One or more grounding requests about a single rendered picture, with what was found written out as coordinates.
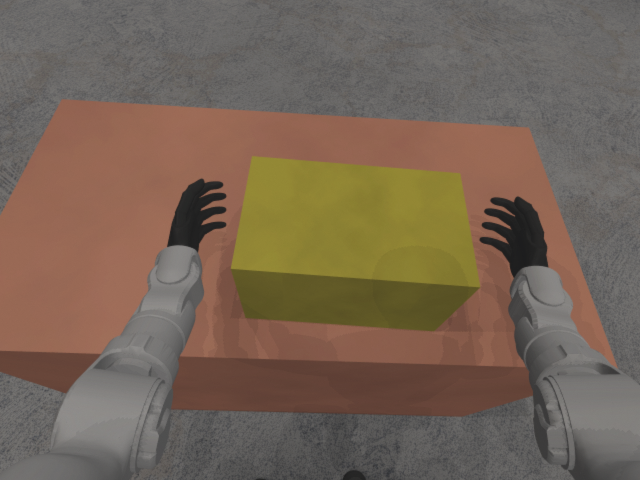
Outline robot left forearm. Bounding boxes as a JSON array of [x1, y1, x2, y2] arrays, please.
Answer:
[[50, 245, 204, 450]]

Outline left robot hand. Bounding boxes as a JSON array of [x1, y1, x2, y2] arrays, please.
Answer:
[[167, 179, 226, 252]]

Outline right robot upper arm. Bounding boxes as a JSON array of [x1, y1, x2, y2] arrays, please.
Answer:
[[533, 374, 640, 480]]

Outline left robot upper arm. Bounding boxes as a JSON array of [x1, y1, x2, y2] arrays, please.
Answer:
[[0, 368, 173, 480]]

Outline right robot hand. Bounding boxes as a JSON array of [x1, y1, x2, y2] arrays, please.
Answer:
[[480, 197, 549, 277]]

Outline robot right forearm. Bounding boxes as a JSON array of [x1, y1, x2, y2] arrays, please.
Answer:
[[508, 266, 640, 390]]

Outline carton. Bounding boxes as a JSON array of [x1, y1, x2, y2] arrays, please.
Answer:
[[231, 156, 480, 331]]

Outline pedestal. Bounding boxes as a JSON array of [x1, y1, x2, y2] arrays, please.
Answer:
[[0, 99, 618, 417]]

